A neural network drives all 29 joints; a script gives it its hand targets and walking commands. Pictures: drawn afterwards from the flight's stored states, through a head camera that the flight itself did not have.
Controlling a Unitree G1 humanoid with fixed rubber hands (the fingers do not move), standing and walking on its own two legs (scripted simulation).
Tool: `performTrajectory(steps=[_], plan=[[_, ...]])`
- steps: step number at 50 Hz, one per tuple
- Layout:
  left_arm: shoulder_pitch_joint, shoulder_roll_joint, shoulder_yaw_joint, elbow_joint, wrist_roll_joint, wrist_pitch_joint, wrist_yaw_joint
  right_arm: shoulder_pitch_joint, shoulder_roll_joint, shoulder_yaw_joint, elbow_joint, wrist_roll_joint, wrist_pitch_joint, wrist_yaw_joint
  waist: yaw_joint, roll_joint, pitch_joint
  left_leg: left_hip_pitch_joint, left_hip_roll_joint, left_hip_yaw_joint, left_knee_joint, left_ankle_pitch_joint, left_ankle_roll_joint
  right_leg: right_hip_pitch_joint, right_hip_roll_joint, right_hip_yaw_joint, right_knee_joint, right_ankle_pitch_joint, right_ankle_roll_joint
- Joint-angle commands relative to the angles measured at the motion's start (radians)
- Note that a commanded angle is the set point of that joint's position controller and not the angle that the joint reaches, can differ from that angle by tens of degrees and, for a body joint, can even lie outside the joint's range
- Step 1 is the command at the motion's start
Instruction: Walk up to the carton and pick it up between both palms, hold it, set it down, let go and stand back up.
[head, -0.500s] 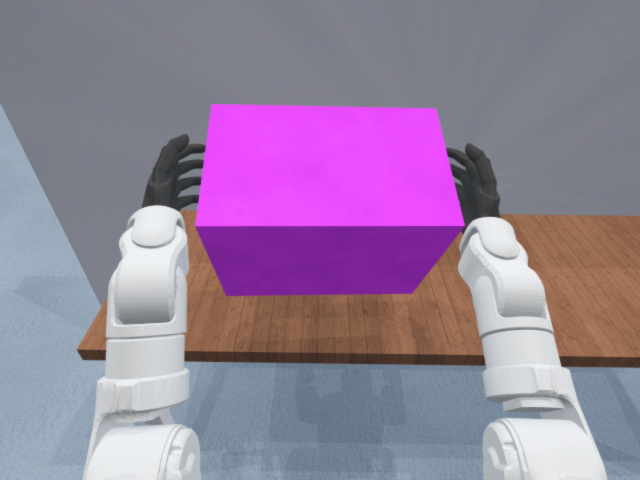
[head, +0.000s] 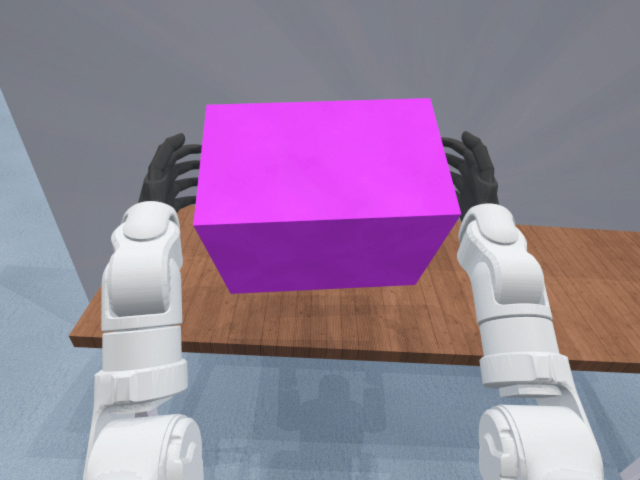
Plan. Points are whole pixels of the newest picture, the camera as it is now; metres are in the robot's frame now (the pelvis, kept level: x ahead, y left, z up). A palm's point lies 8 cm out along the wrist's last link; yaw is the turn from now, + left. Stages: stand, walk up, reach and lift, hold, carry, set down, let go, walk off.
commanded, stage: hold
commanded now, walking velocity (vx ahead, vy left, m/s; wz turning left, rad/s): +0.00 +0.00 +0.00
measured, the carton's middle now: (321, 204) +0.40 +0.02 +0.20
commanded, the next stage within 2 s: none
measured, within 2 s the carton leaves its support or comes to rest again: neither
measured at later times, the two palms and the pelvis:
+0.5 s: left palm (166, 198) +0.33 +0.19 +0.24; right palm (474, 203) +0.35 -0.16 +0.24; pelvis +0.02 +0.00 +0.00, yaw +1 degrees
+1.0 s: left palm (172, 182) +0.33 +0.18 +0.26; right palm (470, 228) +0.36 -0.17 +0.20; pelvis +0.01 +0.00 +0.00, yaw +1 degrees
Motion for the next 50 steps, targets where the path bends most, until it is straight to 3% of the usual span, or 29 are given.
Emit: performTrajectory(steps=[1, 2, 4, 6, 8, 9, 10, 11, 12, 13, 15, 16, 20, 22, 23, 25, 29, 31, 32, 35, 37, 39, 40, 41, 42, 44, 45, 49, 50], plan=[[-0.592, -0.373, -0.216, 0.216, -0.048, -0.006, -0.324, -0.623, 0.33, 0.157, 0.025, 0.012, 0.077, 0.205, -0.144, 0.008, 0.087, -0.324, -0.018, 0.086, -0.217, -0.251, 0.027, 0.141, 0.009, -0.073, -0.036, -0.257, -0.052], [-0.617, -0.35, -0.183, 0.246, -0.053, -0.017, -0.324, -0.682, 0.364, 0.172, 0.024, 0.019, 0.067, 0.199, -0.103, -0.004, 0.043, -0.324, -0.027, 0.093, -0.199, -0.18, 0.034, 0.146, 0.009, -0.068, -0.034, -0.215, -0.048], [-0.661, -0.376, -0.213, 0.199, -0.099, -0.049, -0.306, -0.725, 0.39, 0.208, 0.003, 0.024, 0.029, 0.203, -0.108, -0.005, -0.055, -0.337, -0.021, 0.078, -0.187, -0.154, 0.032, 0.169, 0.018, -0.063, -0.003, -0.156, -0.038], [-0.766, -0.491, -0.378, 0.003, -0.196, -0.106, -0.26, -0.741, 0.472, 0.299, -0.105, 0.09, -0.027, 0.207, -0.128, 0.064, -0.244, -0.287, -0.017, 0.063, -0.131, 0.016, -0.011, 0.245, 0.031, -0.066, 0.056, 0.057, -0.039], [-0.897, -0.505, -0.46, -0.145, -0.264, -0.194, -0.189, -0.863, 0.579, 0.378, -0.284, 0.138, -0.109, 0.203, -0.093, 0.046, -0.544, -0.155, -0.05, 0.068, -0.043, 0.222, -0.016, 0.256, 0.032, -0.073, 0.072, 0.188, -0.008], [-0.92, -0.538, -0.553, -0.281, -0.34, -0.239, -0.153, -0.866, 0.571, 0.426, -0.403, 0.161, -0.136, 0.196, -0.111, 0.054, -0.732, -0.061, -0.036, 0.046, 0.012, 0.396, -0.046, 0.282, 0.048, -0.071, 0.111, 0.331, -0.007], [-0.915, -0.515, -0.578, -0.318, -0.361, -0.268, -0.128, -0.883, 0.594, 0.49, -0.478, 0.189, -0.158, 0.186, -0.08, 0.041, -0.813, -0.022, -0.051, 0.056, 0.039, 0.472, -0.041, 0.28, 0.053, -0.075, 0.111, 0.408, 0.004], [-0.892, -0.526, -0.639, -0.494, -0.403, -0.303, -0.096, -0.795, 0.63, 0.58, -0.598, 0.238, -0.169, 0.171, -0.079, 0.044, -0.94, 0.056, -0.063, 0.055, 0.101, 0.657, -0.06, 0.335, 0.069, -0.067, 0.142, 0.574, 0.006], [-0.862, -0.526, -0.675, -0.548, -0.417, -0.308, -0.077, -0.755, 0.624, 0.606, -0.673, 0.262, -0.167, 0.155, -0.1, 0.068, -0.966, 0.108, -0.063, 0.05, 0.131, 0.751, -0.072, 0.332, 0.077, -0.073, 0.144, 0.64, 0.008], [-0.758, -0.507, -0.67, -0.522, -0.42, -0.3, -0.058, -0.668, 0.604, 0.63, -0.654, 0.27, -0.162, 0.146, -0.07, 0.075, -0.887, 0.107, -0.062, 0.045, 0.133, 0.799, -0.086, 0.295, 0.078, -0.064, 0.145, 0.677, 0.005], [-0.565, -0.447, -0.585, -0.427, -0.375, -0.247, -0.071, -0.494, 0.523, 0.603, -0.587, 0.23, -0.11, 0.113, -0.084, 0.004, -0.739, 0.106, -0.063, 0.049, 0.108, 0.773, -0.075, 0.328, 0.074, -0.077, 0.124, 0.713, 0.014], [-0.462, -0.395, -0.482, -0.274, -0.297, -0.203, -0.102, -0.451, 0.494, 0.584, -0.5, 0.203, -0.067, 0.096, -0.061, -0.046, -0.551, 0.026, -0.077, 0.067, 0.066, 0.629, -0.035, 0.341, 0.056, -0.07, 0.095, 0.655, 0.021], [-0.365, -0.348, -0.232, 0.064, -0.018, -0.019, -0.271, -0.424, 0.362, 0.411, -0.145, 0.113, 0.109, 0.099, -0.119, -0.126, 0.108, -0.108, -0.061, 0.101, -0.1, 0.063, 0.03, 0.179, -0.014, -0.063, -0.061, 0.083, -0.006], [-0.451, -0.379, -0.232, 0.139, -0.003, 0.027, -0.335, -0.506, 0.333, 0.332, -0.051, 0.113, 0.154, 0.13, -0.137, -0.058, 0.226, -0.191, -0.044, 0.086, -0.162, -0.103, 0.021, 0.075, -0.008, -0.05, -0.085, -0.166, -0.046], [-0.503, -0.376, -0.207, 0.167, -0.001, 0.036, -0.355, -0.554, 0.339, 0.305, -0.043, 0.107, 0.157, 0.143, -0.117, -0.043, 0.202, -0.212, -0.037, 0.091, -0.164, -0.135, 0.023, 0.057, -0.003, -0.052, -0.079, -0.234, -0.059], [-0.487, -0.36, -0.203, 0.148, -0.029, 0.043, -0.368, -0.577, 0.339, 0.29, -0.091, 0.105, 0.145, 0.147, -0.12, -0.017, 0.148, -0.234, -0.028, 0.08, -0.163, -0.064, 0.007, 0.121, 0.007, -0.05, -0.056, -0.132, -0.065], [-0.682, -0.466, -0.391, -0.105, -0.204, -0.054, -0.313, -0.63, 0.435, 0.305, -0.204, 0.117, 0.05, 0.152, -0.17, 0.074, -0.169, -0.203, -0.028, 0.06, -0.108, 0.125, -0.049, 0.207, 0.04, -0.063, 0.03, 0.099, -0.052], [-0.891, -0.5, -0.554, -0.335, -0.299, -0.141, -0.222, -0.685, 0.48, 0.314, -0.291, 0.145, -0.03, 0.174, -0.18, 0.209, -0.447, -0.087, -0.019, 0.039, -0.035, 0.283, -0.099, 0.156, 0.052, -0.078, 0.06, 0.138, -0.054], [-0.891, -0.546, -0.661, -0.421, -0.362, -0.181, -0.185, -0.695, 0.498, 0.338, -0.408, 0.155, -0.071, 0.169, -0.213, 0.214, -0.585, 0.019, -0.014, 0.027, 0.028, 0.438, -0.119, 0.123, 0.066, -0.089, 0.068, 0.214, -0.046], [-0.854, -0.566, -0.832, -0.883, -0.455, -0.265, -0.05, -0.598, 0.514, 0.519, -0.715, 0.259, -0.148, 0.173, -0.159, 0.327, -0.973, 0.322, -0.01, 0.01, 0.193, 0.991, -0.19, 0.12, 0.107, -0.099, 0.128, 0.491, -0.051], [-0.672, -0.481, -0.77, -0.762, -0.418, -0.24, -0.015, -0.508, 0.468, 0.532, -0.712, 0.251, -0.135, 0.161, -0.133, 0.277, -0.794, 0.286, -0.023, 0.017, 0.193, 0.988, -0.161, 0.088, 0.107, -0.095, 0.1, 0.488, -0.044], [-0.465, -0.386, -0.581, -0.436, -0.276, -0.154, -0.053, -0.418, 0.381, 0.473, -0.501, 0.199, -0.071, 0.147, -0.101, 0.142, -0.548, 0.172, -0.039, 0.044, 0.111, 0.744, -0.105, 0.158, 0.076, -0.089, 0.058, 0.437, -0.028], [-0.387, -0.349, -0.484, -0.199, -0.202, -0.095, -0.097, -0.375, 0.345, 0.409, -0.342, 0.15, -0.011, 0.134, -0.145, 0.072, -0.296, 0.066, -0.048, 0.063, 0.04, 0.511, -0.065, 0.165, 0.045, -0.086, 0.012, 0.348, -0.014], [-0.318, -0.304, -0.298, -0.013, -0.068, -0.039, -0.156, -0.397, 0.34, 0.394, -0.229, 0.116, 0.028, 0.138, -0.063, -0.036, -0.049, -0.069, -0.061, 0.103, -0.055, 0.257, -0.005, 0.202, 0.017, -0.081, -0.037, 0.158, -0.006], [-0.293, -0.314, -0.252, 0.058, -0.035, -0.007, -0.211, -0.453, 0.343, 0.379, -0.223, 0.099, 0.057, 0.134, -0.084, -0.113, 0.025, -0.114, -0.062, 0.112, -0.1, 0.093, 0.024, 0.194, -0.002, -0.073, -0.056, 0.075, 0.0], [-0.314, -0.369, -0.261, 0.046, -0.025, 0.042, -0.308, -0.492, 0.376, 0.408, -0.259, 0.119, 0.109, 0.124, -0.102, -0.175, 0.113, -0.155, -0.059, 0.104, -0.141, -0.033, 0.063, 0.186, -0.011, -0.059, -0.078, -0.004, -0.001], [-0.385, -0.391, -0.28, 0.062, -0.029, 0.052, -0.346, -0.536, 0.356, 0.388, -0.252, 0.122, 0.134, 0.124, -0.122, -0.158, 0.128, -0.16, -0.053, 0.101, -0.149, -0.079, 0.05, 0.14, -0.011, -0.059, -0.082, -0.081, -0.011], [-0.366, -0.339, -0.176, 0.235, -0.026, 0.057, -0.389, -0.649, 0.386, 0.367, -0.267, 0.116, 0.127, 0.111, -0.048, -0.191, 0.058, -0.201, -0.049, 0.096, -0.127, -0.009, 0.068, 0.129, -0.005, -0.035, -0.089, -0.109, -0.009], [-0.399, -0.334, -0.191, 0.176, -0.059, 0.034, -0.376, -0.687, 0.41, 0.385, -0.353, 0.124, 0.105, 0.106, -0.048, -0.169, -0.019, -0.188, -0.053, 0.094, -0.102, 0.077, 0.052, 0.169, 0.003, -0.04, -0.057, 0.02, -0.002]])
